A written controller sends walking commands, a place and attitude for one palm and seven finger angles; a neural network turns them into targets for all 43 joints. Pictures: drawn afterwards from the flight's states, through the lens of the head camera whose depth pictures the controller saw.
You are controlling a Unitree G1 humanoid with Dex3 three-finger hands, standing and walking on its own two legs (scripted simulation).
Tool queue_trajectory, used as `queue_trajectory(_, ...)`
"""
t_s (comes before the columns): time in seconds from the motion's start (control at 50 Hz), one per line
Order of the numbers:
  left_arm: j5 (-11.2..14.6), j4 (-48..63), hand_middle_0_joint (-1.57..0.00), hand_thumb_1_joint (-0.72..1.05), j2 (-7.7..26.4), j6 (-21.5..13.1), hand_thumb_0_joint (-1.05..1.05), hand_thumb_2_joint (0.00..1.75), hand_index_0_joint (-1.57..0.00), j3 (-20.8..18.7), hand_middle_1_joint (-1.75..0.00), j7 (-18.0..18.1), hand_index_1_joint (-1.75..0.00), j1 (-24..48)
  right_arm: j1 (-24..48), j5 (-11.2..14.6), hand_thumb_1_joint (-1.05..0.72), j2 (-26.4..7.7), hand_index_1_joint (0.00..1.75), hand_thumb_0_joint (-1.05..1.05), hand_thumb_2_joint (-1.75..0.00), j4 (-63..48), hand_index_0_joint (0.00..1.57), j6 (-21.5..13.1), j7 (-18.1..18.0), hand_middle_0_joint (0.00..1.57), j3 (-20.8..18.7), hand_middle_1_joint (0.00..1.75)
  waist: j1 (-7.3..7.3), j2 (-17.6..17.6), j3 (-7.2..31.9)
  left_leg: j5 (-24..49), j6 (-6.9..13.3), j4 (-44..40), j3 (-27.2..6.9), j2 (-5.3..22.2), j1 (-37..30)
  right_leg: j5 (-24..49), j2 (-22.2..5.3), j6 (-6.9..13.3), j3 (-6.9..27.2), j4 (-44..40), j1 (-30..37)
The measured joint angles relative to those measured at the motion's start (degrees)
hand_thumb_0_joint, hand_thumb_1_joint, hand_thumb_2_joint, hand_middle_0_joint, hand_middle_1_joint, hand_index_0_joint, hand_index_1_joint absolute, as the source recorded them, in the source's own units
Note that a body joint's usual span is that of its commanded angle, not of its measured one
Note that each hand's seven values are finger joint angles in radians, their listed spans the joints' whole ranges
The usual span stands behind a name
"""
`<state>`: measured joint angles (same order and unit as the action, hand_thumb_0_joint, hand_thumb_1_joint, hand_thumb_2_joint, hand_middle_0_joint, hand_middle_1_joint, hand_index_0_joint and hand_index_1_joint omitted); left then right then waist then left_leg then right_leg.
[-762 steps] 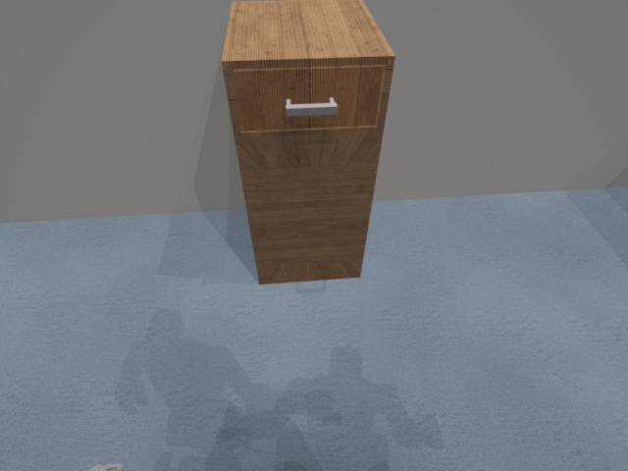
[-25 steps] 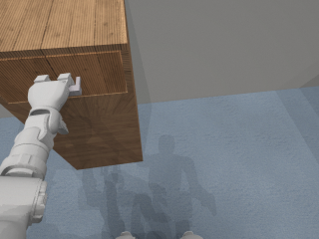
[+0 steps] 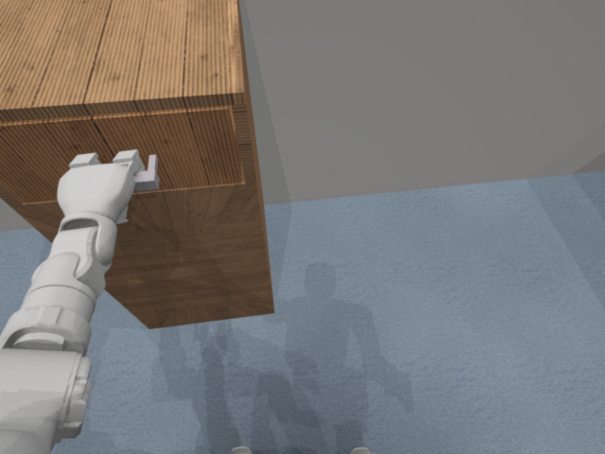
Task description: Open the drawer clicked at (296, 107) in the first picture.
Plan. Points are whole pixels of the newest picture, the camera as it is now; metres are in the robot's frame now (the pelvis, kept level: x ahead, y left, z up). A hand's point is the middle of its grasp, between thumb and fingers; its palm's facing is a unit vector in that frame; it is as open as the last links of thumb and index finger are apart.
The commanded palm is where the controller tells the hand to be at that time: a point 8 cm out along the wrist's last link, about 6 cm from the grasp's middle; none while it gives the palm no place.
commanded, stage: pull the drawer open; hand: left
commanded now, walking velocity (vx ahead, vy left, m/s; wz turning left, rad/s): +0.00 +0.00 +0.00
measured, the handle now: (114, 174) +0.50 +0.27 +0.04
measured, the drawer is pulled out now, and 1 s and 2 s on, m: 0.00 0.10 0.22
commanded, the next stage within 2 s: none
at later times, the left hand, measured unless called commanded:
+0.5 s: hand (114, 234) +0.41 +0.26 +0.02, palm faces -0.02 -0.05 -1.00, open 5.6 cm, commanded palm +0.37 +0.26 +0.07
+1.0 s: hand (108, 275) +0.35 +0.25 +0.02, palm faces -0.03 -0.05 -1.00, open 5.6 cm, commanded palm +0.31 +0.26 +0.07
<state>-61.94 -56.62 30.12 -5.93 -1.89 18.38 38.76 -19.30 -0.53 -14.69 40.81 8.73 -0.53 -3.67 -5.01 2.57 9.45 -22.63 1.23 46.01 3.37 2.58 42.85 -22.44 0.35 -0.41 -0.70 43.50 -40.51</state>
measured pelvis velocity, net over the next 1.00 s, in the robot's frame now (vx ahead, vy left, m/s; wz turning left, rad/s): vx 0.01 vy -0.01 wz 0.01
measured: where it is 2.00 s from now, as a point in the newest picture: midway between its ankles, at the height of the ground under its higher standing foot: outside the picture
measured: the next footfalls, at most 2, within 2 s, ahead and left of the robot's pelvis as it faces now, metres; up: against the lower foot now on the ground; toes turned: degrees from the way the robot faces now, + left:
none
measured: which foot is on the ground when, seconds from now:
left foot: down 0.00-1.00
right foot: down 0.00-1.00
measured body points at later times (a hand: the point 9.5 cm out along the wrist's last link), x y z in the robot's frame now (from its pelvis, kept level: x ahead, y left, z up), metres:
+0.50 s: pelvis +0.01 +0.00 +0.01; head +0.08 -0.01 +0.45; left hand +0.41 +0.26 +0.07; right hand +0.06 -0.27 -0.13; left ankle -0.02 +0.10 -0.70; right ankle -0.03 -0.13 -0.70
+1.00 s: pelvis +0.01 -0.01 +0.01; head +0.05 -0.02 +0.46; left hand +0.35 +0.25 +0.07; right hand +0.14 -0.27 -0.11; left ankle -0.02 +0.10 -0.70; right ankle -0.03 -0.13 -0.70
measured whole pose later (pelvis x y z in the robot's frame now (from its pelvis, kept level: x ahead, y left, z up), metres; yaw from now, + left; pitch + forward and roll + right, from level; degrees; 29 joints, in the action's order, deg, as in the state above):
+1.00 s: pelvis +0.01 -0.01 +0.01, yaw +1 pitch +13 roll +0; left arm -59.6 -31.0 24.0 -1.4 0.8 18.1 13.2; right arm -11.9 0.2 -14.0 37.1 7.7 -1.7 -3.1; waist -0.7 2.8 8.2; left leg -21.5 0.6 41.0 3.4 2.0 32.2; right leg -22.3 -0.1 0.1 -0.7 40.0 -30.5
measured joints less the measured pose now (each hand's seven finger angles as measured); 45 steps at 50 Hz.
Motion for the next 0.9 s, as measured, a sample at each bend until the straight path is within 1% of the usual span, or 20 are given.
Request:
queue_trajectory(0.16, 0.0, -0.4, -0.33, 0.73, 0.3, -0.1, 0.0, 0.81, -0.38, 0.1, -1.34, -0.5, -1.34, 0.3, 0.6, 0.1, -0.9, -0.2, 0.3, 0.0, -0.89, -0.4, 0.2, -0.1, -0.3, 0.2, 0.0, 0.3, -0.09, -0.1, 0.0, 0.2, -0.1, -0.1, 0.0, 0.0, 0.0, 0.1, 0.0, 0.1, 0.0, 0.0, -0.1)
queue_trajectory(0.28, 0.6, 2.9, -0.31, 0.74, 0.2, -0.1, 0.0, 0.8, -0.37, -1.1, -1.35, -0.9, -1.33, -3.1, 0.5, 0.2, -0.9, -0.1, 0.3, 0.0, -0.89, -1.1, 0.2, 0.2, -0.1, 0.2, -0.4, 0.3, 0.13, 0.0, 0.1, 0.2, -0.1, -0.9, 0.7, 0.2, -1.0, 0.3, 0.3, 0.0, 0.8, -0.6, 0.6)
queue_trajectory(0.4, 1.5, 9.2, -0.3, 0.75, -1.3, 0.5, 0.0, 0.8, -0.36, -1.5, -1.35, -0.2, -1.33, -9.4, 0.4, 0.4, -0.9, 0.1, 0.3, 0.0, -0.89, -1.4, 0.2, 0.4, 0.3, 0.2, -0.8, 0.3, 0.8, 0.3, 0.2, 0.1, 0.0, -2.0, 1.2, 0.2, -3.1, 0.4, 0.3, -0.1, 1.2, -1.7, 2.4)
queue_trajectory(0.54, 2.0, 15.7, -0.29, 0.75, -3.4, 2.0, 0.0, 0.82, -0.36, -0.1, -1.35, 0.9, -1.33, -15.7, 2.1, 0.7, -0.9, 0.4, 0.3, 0.0, -0.89, -1.6, 0.2, 0.2, 0.4, 0.2, -0.5, 0.3, 1.78, 0.3, 0.0, 0.2, 0.0, -3.2, 1.0, -0.1, -5.8, 0.4, 0.0, -0.2, 1.0, -2.9, 5.2)
queue_trajectory(0.7, 2.3, 21.3, -0.29, 0.74, -4.9, 3.9, 0.0, 0.82, -0.37, 1.5, -1.35, 0.4, -1.33, -21.0, 5.1, 0.8, -0.9, 0.6, 0.3, 0.0, -0.89, -3.0, 0.2, -0.3, 0.1, 0.2, -0.2, 0.3, 2.65, 0.3, -0.3, 0.4, -0.1, -4.2, 0.7, -0.4, -8.2, 0.4, -0.3, -0.1, 0.7, -3.6, 7.7)
queue_trajectory(0.78, 2.4, 23.2, -0.29, 0.74, -5.5, 4.4, 0.0, 0.82, -0.37, 2.3, -1.35, 0.4, -1.33, -22.8, 6.2, 0.9, -0.9, 0.6, 0.3, 0.0, -0.89, -3.6, 0.2, -0.7, -0.3, 0.2, 0.1, 0.3, 3.26, 0.2, -0.7, 0.6, -0.2, -4.5, 0.5, -0.6, -9.2, 0.3, -0.4, 0.0, 0.5, -3.7, 8.8)
queue_trajectory(0.9, 2.0, 24.0, -0.29, 0.74, -6.1, 4.5, 0.0, 0.82, -0.38, 3.1, -1.35, 0.1, -1.33, -23.5, 7.3, 0.7, -0.9, 0.5, 0.3, 0.0, -0.89, -3.7, 0.2, -0.9, -0.8, 0.2, 0.4, 0.3, 4.17, 0.0, -1.1, 0.9, -0.4, -4.6, 0.0, -0.7, -9.9, 0.2, -0.5, 0.3, 0.0, -3.4, 9.4)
